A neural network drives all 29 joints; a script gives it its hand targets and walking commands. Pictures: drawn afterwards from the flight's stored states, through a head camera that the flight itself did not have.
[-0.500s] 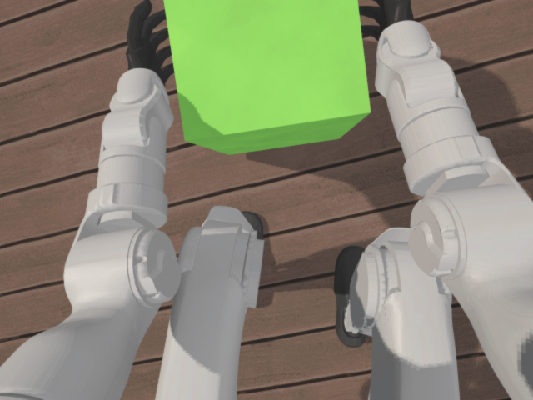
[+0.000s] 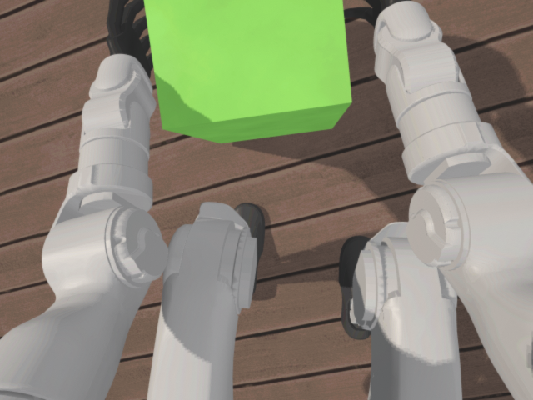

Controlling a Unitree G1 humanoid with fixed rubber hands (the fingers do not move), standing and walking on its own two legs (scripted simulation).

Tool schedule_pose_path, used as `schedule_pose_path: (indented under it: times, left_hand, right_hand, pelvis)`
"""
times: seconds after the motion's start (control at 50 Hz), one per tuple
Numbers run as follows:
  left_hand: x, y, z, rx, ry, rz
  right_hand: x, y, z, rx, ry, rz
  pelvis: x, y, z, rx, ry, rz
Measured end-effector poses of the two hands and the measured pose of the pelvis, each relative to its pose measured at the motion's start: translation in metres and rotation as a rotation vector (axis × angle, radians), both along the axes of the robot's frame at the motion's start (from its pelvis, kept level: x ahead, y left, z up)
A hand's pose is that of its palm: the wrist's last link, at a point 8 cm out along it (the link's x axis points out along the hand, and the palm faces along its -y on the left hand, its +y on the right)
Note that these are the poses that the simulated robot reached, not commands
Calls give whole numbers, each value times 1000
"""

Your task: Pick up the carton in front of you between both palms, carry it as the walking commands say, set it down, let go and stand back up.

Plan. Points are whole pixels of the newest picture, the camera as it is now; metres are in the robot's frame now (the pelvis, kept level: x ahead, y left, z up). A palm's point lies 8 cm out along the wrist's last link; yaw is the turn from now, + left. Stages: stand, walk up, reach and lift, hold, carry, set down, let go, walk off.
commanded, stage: set down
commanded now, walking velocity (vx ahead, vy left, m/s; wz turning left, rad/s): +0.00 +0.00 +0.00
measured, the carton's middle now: (259, 59) +0.52 +0.10 -0.24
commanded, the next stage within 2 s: let go in 1.66 s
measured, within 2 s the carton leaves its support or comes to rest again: rests again in 0.36 s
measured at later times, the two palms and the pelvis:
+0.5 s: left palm (133, 81) +0.47 +0.26 -0.18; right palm (412, 26) +0.55 -0.09 -0.19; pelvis -0.01 +0.00 +0.00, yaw +0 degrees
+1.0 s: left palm (49, 51) +0.47 +0.27 -0.05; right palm out of the picture +0.57 -0.09 -0.04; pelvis -0.01 +0.01 +0.06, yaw +0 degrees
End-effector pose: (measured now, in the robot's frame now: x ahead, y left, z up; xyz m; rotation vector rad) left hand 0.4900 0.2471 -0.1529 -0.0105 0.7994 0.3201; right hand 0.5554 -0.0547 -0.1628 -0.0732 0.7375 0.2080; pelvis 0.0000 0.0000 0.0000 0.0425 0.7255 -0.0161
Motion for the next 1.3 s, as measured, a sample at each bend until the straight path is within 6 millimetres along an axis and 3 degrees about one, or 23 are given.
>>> schedule_pose_path:
  times: [0.38, 0.52, 0.6, 0.66, 0.78, 0.9, 1.06, 1.3]
  left_hand:
    - [-6, 2, -6, 1, -12, -1]
    - [-26, 14, -27, 24, 13, 65]
    - [-26, 19, -33, 17, -3, 77]
    - [-17, 18, -30, 11, -35, 62]
    - [0, 13, 5, 5, -138, 46]
    - [-10, 18, 61, 11, -171, 63]
    - [-18, 23, 121, 15, -150, 80]
    - [-11, 19, 182, 40, -178, 60]
  right_hand:
    - [-2, -2, -6, -2, -43, 43]
    - [-8, -44, -28, -112, -21, -23]
    - [-1, -65, -23, -140, -35, -53]
    - [9, -68, -10, -133, -62, -61]
    - [26, -48, 29, -105, -145, -51]
    - [23, -34, 80, -106, -142, -55]
    - [20, -46, 142, -114, -100, -79]
    - [25, -59, 197, -98, -150, -61]
  pelvis:
    - [-6, -2, -3, 10, -66, 6]
    - [-10, 1, -2, 2, -100, 2]
    - [-10, 5, -2, -4, -106, -4]
    - [-9, 7, -2, -9, -103, -10]
    - [-8, 12, 3, -15, -89, 4]
    - [-8, 13, 31, -21, -57, 24]
    - [-6, 12, 78, -32, 19, 35]
    - [2, 12, 127, -27, 86, 22]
